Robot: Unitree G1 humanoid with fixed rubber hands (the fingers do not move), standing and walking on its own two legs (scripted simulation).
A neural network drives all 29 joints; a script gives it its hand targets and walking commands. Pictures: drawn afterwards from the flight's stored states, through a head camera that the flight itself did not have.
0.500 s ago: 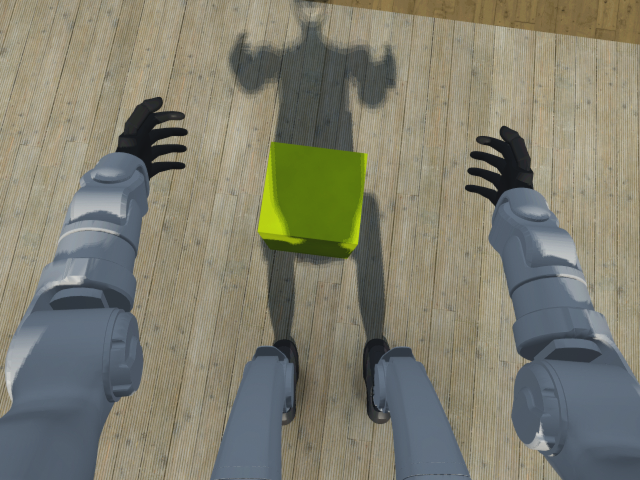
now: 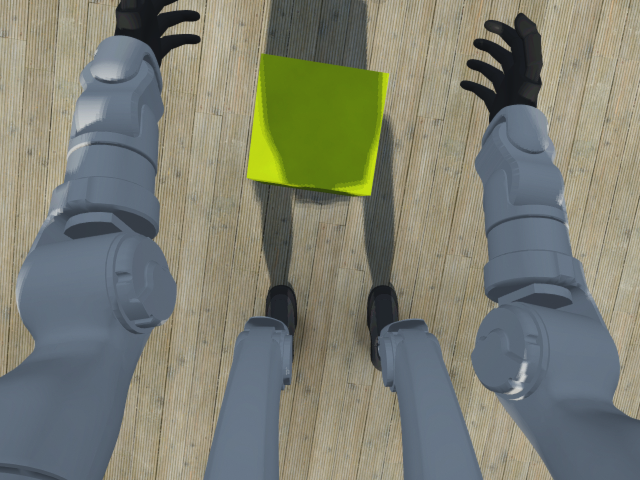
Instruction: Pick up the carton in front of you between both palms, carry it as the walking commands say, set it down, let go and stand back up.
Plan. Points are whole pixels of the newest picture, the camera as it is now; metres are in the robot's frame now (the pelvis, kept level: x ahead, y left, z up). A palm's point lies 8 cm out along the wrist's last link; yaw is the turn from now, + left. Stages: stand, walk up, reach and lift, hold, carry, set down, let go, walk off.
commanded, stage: reach and lift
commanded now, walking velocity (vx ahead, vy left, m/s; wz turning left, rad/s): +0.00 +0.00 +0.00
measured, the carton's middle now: (315, 138) +0.52 +0.04 -0.52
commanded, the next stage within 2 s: none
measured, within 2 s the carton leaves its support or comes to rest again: leaves its support in 1.56 s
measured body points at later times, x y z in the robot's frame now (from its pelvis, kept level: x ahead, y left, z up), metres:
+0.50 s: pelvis -0.06 -0.02 -0.22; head +0.32 +0.02 +0.01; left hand +0.54 +0.22 -0.38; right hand +0.51 -0.16 -0.38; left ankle +0.05 +0.10 -0.61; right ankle +0.06 -0.15 -0.61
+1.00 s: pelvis -0.05 -0.01 -0.27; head +0.33 +0.03 -0.05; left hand +0.55 +0.21 -0.45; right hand +0.52 -0.15 -0.45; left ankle +0.05 +0.10 -0.61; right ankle +0.06 -0.15 -0.61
